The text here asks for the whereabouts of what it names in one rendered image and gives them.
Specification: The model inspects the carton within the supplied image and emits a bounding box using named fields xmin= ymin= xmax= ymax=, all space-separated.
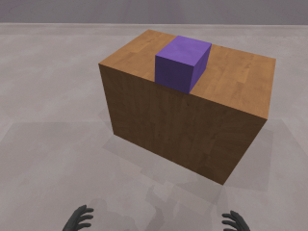
xmin=154 ymin=35 xmax=212 ymax=94

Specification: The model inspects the left robot hand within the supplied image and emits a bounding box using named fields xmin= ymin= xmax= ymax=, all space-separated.
xmin=62 ymin=205 xmax=94 ymax=231

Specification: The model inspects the right robot hand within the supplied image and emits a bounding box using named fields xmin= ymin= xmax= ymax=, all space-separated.
xmin=222 ymin=210 xmax=250 ymax=231

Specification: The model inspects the pedestal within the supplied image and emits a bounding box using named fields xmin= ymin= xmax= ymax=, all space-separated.
xmin=98 ymin=29 xmax=276 ymax=186

